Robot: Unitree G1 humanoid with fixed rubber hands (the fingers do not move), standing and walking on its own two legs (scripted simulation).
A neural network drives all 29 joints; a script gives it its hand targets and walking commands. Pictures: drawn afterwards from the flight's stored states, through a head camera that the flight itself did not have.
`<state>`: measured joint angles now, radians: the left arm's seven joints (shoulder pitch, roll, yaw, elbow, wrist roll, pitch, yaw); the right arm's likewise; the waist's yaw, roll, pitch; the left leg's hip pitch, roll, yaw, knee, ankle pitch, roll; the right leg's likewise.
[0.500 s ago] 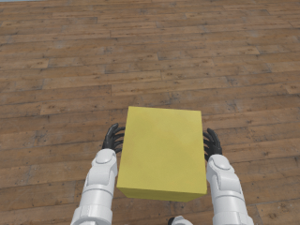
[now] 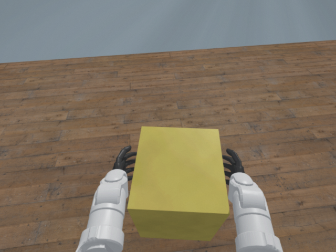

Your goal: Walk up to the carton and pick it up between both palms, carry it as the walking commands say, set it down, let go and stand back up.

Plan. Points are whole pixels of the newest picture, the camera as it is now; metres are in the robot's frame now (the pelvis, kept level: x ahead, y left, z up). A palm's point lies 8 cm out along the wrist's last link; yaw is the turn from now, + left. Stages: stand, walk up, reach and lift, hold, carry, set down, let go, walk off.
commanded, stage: reach and lift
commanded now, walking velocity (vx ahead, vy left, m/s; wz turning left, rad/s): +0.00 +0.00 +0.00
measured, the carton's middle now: (177, 186) +0.31 -0.03 -0.04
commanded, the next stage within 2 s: hold in 1.68 s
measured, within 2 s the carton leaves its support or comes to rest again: neither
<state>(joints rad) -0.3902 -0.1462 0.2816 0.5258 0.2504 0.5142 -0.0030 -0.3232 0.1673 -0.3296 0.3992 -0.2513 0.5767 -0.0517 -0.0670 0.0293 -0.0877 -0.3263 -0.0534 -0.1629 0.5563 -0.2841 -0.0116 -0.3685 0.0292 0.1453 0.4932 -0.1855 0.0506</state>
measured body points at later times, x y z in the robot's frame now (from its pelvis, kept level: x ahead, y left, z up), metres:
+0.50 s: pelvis +0.00 +0.00 +0.01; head -0.05 -0.01 +0.45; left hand +0.32 +0.13 +0.04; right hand +0.31 -0.16 +0.04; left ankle +0.00 +0.13 -0.73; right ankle +0.05 -0.15 -0.73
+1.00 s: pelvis +0.01 -0.01 +0.01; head -0.02 -0.01 +0.46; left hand +0.31 +0.14 +0.04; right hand +0.31 -0.15 +0.04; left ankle +0.00 +0.13 -0.73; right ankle +0.05 -0.15 -0.73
